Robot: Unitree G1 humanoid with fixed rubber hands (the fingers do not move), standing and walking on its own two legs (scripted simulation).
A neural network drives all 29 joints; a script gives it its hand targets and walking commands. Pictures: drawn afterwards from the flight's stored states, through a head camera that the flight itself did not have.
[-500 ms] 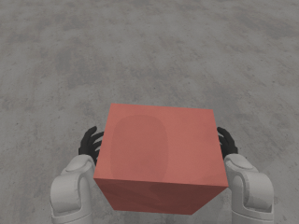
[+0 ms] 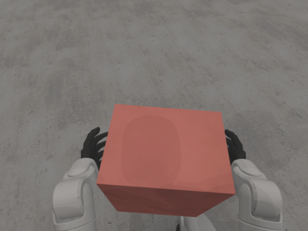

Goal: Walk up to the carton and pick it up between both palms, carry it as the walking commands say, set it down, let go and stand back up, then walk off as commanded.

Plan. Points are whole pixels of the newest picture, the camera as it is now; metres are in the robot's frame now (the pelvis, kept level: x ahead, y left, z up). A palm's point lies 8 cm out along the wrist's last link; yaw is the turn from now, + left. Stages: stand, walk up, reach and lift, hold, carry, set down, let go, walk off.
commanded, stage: carry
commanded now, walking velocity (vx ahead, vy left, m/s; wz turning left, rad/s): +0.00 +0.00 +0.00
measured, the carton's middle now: (161, 169) +0.28 +0.00 +0.00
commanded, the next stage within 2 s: none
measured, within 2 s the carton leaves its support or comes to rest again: neither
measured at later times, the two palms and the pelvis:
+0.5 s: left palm (113, 67) +0.58 +0.13 +0.10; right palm (215, 66) +0.58 -0.20 +0.07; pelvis +0.31 -0.04 +0.02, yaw +1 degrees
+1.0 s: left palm (140, 24) +0.94 +0.06 +0.06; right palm (211, 28) +0.92 -0.27 +0.02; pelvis +0.65 -0.09 -0.01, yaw +0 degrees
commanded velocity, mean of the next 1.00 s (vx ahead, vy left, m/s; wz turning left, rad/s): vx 0.00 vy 0.00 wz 0.00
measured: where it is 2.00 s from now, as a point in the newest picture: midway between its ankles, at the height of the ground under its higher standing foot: (186, 94)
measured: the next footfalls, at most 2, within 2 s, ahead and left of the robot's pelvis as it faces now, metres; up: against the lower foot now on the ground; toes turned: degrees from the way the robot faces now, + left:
left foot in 0.32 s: +0.22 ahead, +0.11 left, +0.00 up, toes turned +5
right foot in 0.56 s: +0.38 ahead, -0.10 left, +0.00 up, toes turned -2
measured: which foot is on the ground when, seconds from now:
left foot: up 0.00-0.30, down 0.32-0.58, up 0.60-0.84, down 0.86-1.00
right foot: down 0.00-0.40, up 0.42-0.54, down 0.56-0.90, up 0.92-1.00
